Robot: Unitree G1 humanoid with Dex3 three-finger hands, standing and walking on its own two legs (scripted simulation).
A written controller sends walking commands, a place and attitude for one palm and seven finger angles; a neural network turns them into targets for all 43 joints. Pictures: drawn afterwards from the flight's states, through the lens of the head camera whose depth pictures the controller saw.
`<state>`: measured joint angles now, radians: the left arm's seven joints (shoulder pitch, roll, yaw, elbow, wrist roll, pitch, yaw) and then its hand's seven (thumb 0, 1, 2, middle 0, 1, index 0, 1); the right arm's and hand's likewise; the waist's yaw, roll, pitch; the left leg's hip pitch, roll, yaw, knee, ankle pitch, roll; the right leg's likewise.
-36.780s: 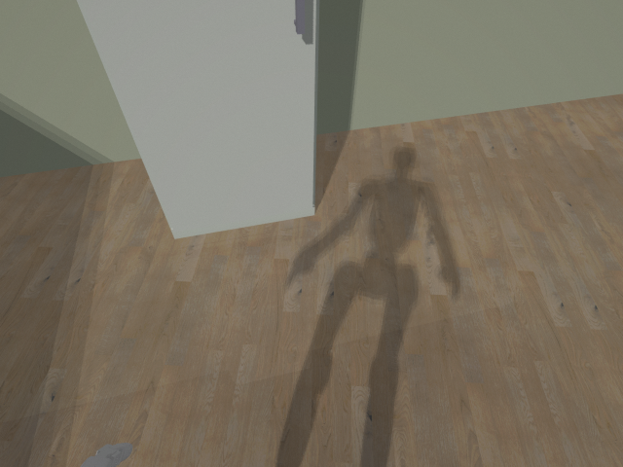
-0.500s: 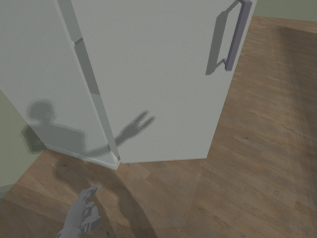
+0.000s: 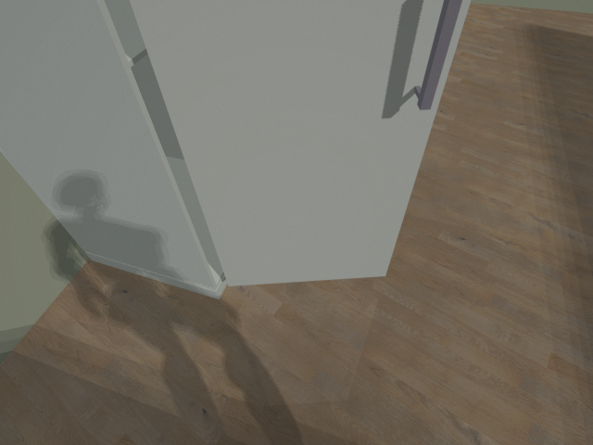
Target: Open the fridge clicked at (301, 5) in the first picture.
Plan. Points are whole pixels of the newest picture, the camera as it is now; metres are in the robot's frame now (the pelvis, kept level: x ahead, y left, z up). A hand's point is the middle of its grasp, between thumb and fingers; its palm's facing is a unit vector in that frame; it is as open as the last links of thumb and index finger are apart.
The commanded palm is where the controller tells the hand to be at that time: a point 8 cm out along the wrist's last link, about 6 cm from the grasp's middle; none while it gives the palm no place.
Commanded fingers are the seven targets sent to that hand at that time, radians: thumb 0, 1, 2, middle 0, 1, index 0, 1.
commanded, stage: let the arm hang, fingers relaxed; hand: right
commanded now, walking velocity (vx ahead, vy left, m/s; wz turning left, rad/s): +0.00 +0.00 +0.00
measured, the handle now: (435, 43) +0.74 -0.19 +0.18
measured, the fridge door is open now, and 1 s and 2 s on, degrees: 68 68 68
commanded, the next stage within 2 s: look to check the result in 0.78 s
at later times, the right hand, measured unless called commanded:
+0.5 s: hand out of the picture +0.07 -0.26 -0.15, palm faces -0.03 +0.94 -0.34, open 7.4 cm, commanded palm none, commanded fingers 0.00 -0.90 -0.90 0.20 0.30 0.20 0.30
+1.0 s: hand out of the picture +0.12 -0.25 -0.15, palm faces -0.06 +0.95 -0.31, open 7.4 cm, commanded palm none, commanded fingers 0.00 -0.90 -0.90 0.20 0.30 0.20 0.30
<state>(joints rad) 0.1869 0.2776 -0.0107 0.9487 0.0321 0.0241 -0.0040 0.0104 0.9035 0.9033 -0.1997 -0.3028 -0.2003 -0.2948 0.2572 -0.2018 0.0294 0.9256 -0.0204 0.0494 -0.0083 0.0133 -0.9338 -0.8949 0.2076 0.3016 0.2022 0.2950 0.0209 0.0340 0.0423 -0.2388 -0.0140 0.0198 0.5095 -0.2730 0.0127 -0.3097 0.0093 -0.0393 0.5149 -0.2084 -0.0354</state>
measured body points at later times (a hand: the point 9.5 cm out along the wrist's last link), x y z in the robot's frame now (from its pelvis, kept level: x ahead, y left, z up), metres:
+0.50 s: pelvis +0.01 -0.01 +0.01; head +0.02 -0.01 +0.46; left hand +0.07 +0.27 -0.13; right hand +0.07 -0.31 -0.13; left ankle +0.00 +0.11 -0.74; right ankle +0.04 -0.10 -0.74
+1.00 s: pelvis +0.04 -0.01 +0.01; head +0.06 -0.02 +0.46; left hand +0.11 +0.30 -0.11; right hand +0.12 -0.30 -0.13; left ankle +0.00 +0.11 -0.74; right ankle +0.04 -0.10 -0.74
